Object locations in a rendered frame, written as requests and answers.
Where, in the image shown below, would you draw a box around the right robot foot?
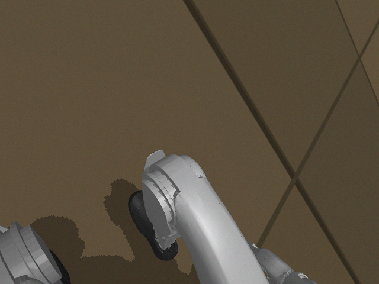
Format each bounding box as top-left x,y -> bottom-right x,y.
128,190 -> 178,261

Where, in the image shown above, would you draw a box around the right robot hand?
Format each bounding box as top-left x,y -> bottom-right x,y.
247,241 -> 294,284

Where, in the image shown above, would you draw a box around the left robot foot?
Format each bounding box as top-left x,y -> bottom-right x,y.
49,249 -> 71,284

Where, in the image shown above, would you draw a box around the right robot arm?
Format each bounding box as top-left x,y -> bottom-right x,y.
282,271 -> 317,284

